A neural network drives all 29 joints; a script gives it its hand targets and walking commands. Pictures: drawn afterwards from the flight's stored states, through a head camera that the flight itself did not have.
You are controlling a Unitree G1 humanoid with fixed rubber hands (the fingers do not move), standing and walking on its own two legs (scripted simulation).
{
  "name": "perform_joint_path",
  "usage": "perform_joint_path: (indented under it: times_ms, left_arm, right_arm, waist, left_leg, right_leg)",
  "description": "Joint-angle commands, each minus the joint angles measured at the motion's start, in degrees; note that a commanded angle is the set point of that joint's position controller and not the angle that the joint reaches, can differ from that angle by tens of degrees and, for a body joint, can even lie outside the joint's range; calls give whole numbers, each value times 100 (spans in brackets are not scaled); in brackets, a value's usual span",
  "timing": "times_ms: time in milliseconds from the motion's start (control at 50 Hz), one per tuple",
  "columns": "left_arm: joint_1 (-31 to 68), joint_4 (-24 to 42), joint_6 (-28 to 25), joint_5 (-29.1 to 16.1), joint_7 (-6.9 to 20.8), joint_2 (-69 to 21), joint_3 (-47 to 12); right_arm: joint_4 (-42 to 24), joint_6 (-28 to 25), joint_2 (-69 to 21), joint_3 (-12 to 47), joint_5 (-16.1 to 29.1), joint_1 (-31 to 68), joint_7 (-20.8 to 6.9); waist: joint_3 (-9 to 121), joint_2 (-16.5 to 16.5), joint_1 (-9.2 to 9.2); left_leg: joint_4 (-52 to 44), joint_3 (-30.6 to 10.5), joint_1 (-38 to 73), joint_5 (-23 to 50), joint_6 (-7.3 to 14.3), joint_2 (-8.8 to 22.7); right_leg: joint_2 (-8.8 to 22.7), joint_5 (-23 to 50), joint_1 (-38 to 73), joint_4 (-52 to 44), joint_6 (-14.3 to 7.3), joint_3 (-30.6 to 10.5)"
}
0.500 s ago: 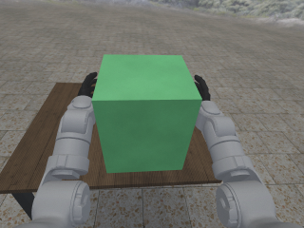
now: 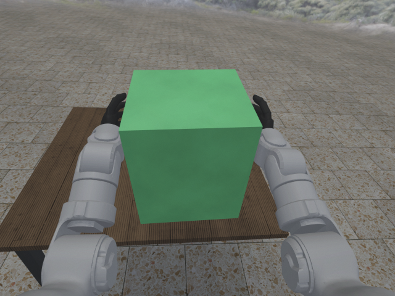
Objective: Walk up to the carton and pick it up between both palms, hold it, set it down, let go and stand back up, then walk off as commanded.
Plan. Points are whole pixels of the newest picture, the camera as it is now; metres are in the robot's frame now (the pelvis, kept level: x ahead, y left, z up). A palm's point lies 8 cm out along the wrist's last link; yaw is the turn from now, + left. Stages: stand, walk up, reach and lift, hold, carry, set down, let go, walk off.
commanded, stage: set down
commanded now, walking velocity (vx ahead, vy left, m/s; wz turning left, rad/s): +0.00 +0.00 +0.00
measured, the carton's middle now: (187, 146) +0.38 +0.03 +0.16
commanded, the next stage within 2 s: none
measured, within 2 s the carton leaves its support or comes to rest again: neither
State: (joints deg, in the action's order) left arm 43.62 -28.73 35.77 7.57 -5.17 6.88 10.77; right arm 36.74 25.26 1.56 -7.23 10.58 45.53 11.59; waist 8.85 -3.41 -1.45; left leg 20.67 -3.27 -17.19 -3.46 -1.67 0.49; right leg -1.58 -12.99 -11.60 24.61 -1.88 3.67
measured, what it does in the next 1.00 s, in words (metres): stands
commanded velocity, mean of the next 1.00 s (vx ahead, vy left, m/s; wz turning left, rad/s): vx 0.00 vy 0.00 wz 0.00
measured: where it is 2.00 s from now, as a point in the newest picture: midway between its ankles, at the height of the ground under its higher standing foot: outside the picture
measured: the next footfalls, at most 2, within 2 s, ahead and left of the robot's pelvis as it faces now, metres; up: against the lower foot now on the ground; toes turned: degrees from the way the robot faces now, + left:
none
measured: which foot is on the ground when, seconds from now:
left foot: down 0.00-1.00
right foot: down 0.00-1.00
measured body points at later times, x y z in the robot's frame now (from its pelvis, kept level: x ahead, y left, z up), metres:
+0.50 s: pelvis +0.01 -0.01 +0.00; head -0.03 +0.01 +0.45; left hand +0.42 +0.18 +0.17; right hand +0.43 -0.12 +0.18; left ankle +0.08 +0.13 -0.74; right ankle +0.00 -0.09 -0.74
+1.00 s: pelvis +0.02 -0.01 +0.00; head +0.00 +0.01 +0.45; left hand +0.43 +0.18 +0.14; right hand +0.43 -0.13 +0.15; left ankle +0.08 +0.13 -0.74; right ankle +0.00 -0.09 -0.74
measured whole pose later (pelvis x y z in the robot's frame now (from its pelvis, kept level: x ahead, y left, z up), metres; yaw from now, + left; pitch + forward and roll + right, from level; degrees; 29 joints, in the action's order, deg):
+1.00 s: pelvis +0.02 -0.01 +0.00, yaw +0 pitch +0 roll +1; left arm 40.8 -40.3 14.5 13.4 -1.6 5.1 17.9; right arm 50.9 2.0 -1.9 -8.5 -0.7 43.7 9.3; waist 4.4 -4.2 -1.4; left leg 17.6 -3.3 -14.0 -3.9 -1.8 0.3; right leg -1.4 -14.4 -9.2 23.2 -2.2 3.7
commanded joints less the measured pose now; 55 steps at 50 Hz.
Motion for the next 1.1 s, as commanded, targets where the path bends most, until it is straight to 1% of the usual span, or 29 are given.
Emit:
perform_joint_path:
  times_ms: [0,60,100,120,160,180,200,240,280,340,380,420,440,460,500,520,540,560,600,620,720,740,780,820,860,900,920,1020,1080]
  left_arm:
    - [4649,1451,-856,-337,1164,-4596,-1772]
    - [4474,809,-1137,-87,1241,-4448,-1399]
    - [4290,300,-1241,209,1335,-4261,-948]
    - [4259,87,-1281,338,1386,-4174,-754]
    - [4287,-81,-1407,524,1482,-4062,-513]
    - [4353,-137,-1477,528,1516,-4038,-512]
    - [4460,-123,-1575,507,1533,-4073,-578]
    - [4603,-92,-1735,458,1522,-4141,-712]
    - [4718,28,-1919,346,1468,-4276,-955]
    - [4653,-9,-2130,234,1373,-4432,-1184]
    - [4395,-205,-2187,321,1355,-4357,-1058]
    - [4179,-280,-2224,380,1359,-4299,-1007]
    - [4077,-337,-2234,446,1366,-4273,-941]
    - [3998,-350,-2236,488,1375,-4205,-852]
    - [3819,-371,-2229,530,1412,-4161,-816]
    - [3681,-403,-2233,591,1433,-4110,-707]
    - [3652,-396,-2224,593,1449,-4099,-707]
    - [3579,-390,-2226,615,1465,-4053,-656]
    - [3424,-407,-2231,651,1502,-4040,-601]
    - [3344,-470,-2222,706,1519,-3979,-502]
    - [3274,-217,-2391,617,1494,-4083,-689]
    - [3273,-228,-2434,600,1488,-4082,-708]
    - [3331,-164,-2522,568,1460,-4143,-793]
    - [3325,-219,-2585,569,1444,-4176,-787]
    - [3385,-331,-2678,546,1436,-4211,-811]
    - [3426,-426,-2756,594,1418,-4202,-747]
    - [3448,-512,-2784,603,1416,-4225,-714]
    - [3544,-1054,-2925,692,1409,-4120,-401]
    - [3874,-1164,-3096,670,1360,-4180,-374]
  right_arm:
    - [-1353,-882,-3519,1988,241,5024,-669]
    - [-670,-1202,-3504,1555,-233,4860,-800]
    - [-235,-1378,-3425,1141,-568,4698,-891]
    - [12,-1443,-3355,908,-733,4578,-926]
    - [430,-1613,-3351,614,-954,4318,-968]
    - [475,-1728,-3392,542,-1007,4336,-973]
    - [509,-1844,-3444,490,-1036,4352,-964]
    - [510,-2091,-3504,442,-1065,4500,-944]
    - [336,-2320,-3600,594,-1003,4687,-921]
    - [-27,-2559,-3684,883,-870,4984,-910]
    - [-78,-2615,-3681,1019,-881,4947,-900]
    - [-143,-2652,-3694,1166,-861,4839,-891]
    - [-102,-2647,-3699,1206,-864,4769,-888]
    - [-62,-2629,-3697,1261,-859,4680,-887]
    - [-80,-2629,-3635,1285,-868,4534,-867]
    - [2,-2603,-3617,1307,-873,4423,-867]
    - [12,-2596,-3584,1290,-864,4381,-857]
    - [72,-2592,-3575,1256,-883,4291,-856]
    - [43,-2583,-3553,1284,-905,4164,-848]
    - [94,-2564,-3533,1228,-932,4114,-853]
    - [-229,-2716,-3639,1479,-903,4141,-884]
    - [-239,-2740,-3671,1506,-921,4122,-885]
    - [-306,-2804,-3733,1582,-935,4124,-904]
    - [-285,-2844,-3776,1598,-960,4109,-922]
    - [-158,-2878,-3766,1486,-1052,4030,-949]
    - [-43,-2908,-3774,1400,-1134,3984,-995]
    - [21,-2922,-3749,1294,-1198,3988,-1009]
    - [413,-2985,-3714,842,-1506,3981,-1131]
    - [639,-3076,-3774,590,-1669,4037,-1210]
  waist:
    - [2429,612,-120]
    - [2096,583,-82]
    - [1769,481,4]
    - [1628,455,0]
    - [1426,410,2]
    - [1436,452,9]
    - [1494,521,-40]
    - [1562,622,-67]
    - [1875,716,-56]
    - [2373,715,34]
    - [2408,584,169]
    - [2400,512,262]
    - [2318,502,317]
    - [2182,413,386]
    - [2113,367,381]
    - [2003,337,449]
    - [1967,372,417]
    - [1973,326,412]
    - [1908,314,431]
    - [1895,298,449]
    - [2392,356,517]
    - [2415,307,529]
    - [2551,384,538]
    - [2519,336,556]
    - [2448,351,503]
    - [2396,363,548]
    - [2333,383,532]
    - [1835,332,619]
    - [1886,450,620]
  left_leg:
    - [-160,451,2683,266,48,-212]
    - [-299,504,2553,-107,55,-192]
    - [-408,590,2373,-396,125,-201]
    - [-449,622,2305,-518,157,-221]
    - [-530,692,2245,-562,184,-239]
    - [-548,709,2248,-545,184,-238]
    - [-545,724,2256,-478,145,-249]
    - [-519,738,2313,-293,77,-251]
    - [-395,723,2451,195,-5,-239]
    - [-189,694,2656,729,-30,-220]
    - [-159,703,2611,791,41,-236]
    - [-165,704,2567,822,85,-246]
    - [-184,710,2536,781,103,-251]
    - [-209,718,2531,773,135,-246]
    - [-217,712,2529,826,139,-252]
    - [-243,722,2515,823,154,-251]
    - [-241,712,2499,847,147,-255]
    - [-260,728,2487,835,158,-254]
    - [-264,703,2473,923,150,-260]
    - [-270,720,2460,910,156,-266]
    - [-180,708,2462,1392,103,-264]
    - [-172,710,2429,1397,105,-267]
    - [-134,705,2396,1523,82,-264]
    - [-128,710,2367,1551,87,-251]
    - [-138,715,2295,1465,83,-237]
    - [-155,735,2235,1357,90,-215]
    - [-173,728,2231,1279,91,-200]
    - [-380,790,1974,525,169,-152]
    - [-411,804,1954,377,133,-117]
  right_leg:
    - [19,839,488,-1115,498,-323]
    - [71,281,374,-1163,496,-254]
    - [101,-113,436,-1203,487,-212]
    - [124,-261,492,-1217,476,-202]
    - [150,-312,635,-1222,497,-162]
    - [164,-284,670,-1218,510,-139]
    - [166,-163,723,-1205,521,-124]
    - [163,35,766,-1208,529,-94]
    - [133,515,888,-1128,530,-69]
    - [91,960,997,-1073,523,-98]
    - [111,1097,1087,-1075,540,-132]
    - [135,1346,1202,-1028,572,-165]
    - [147,1367,1255,-1029,583,-186]
    - [151,1379,1282,-1023,604,-197]
    - [164,1589,1366,-1015,624,-206]
    - [174,1635,1392,-1006,644,-213]
    - [188,1723,1415,-999,650,-214]
    - [199,1797,1449,-992,672,-221]
    - [218,2057,1520,-958,692,-208]
    - [221,2051,1541,-961,699,-220]
    - [207,2709,1695,-811,696,-199]
    - [209,2788,1712,-810,701,-200]
    - [204,2927,1719,-761,690,-192]
    - [187,2912,1693,-759,675,-186]
    - [184,2768,1596,-767,646,-177]
    - [185,2520,1482,-786,623,-175]
    - [179,2352,1360,-820,598,-161]
    - [203,1315,972,-945,551,-133]
    - [190,908,720,-973,488,-86]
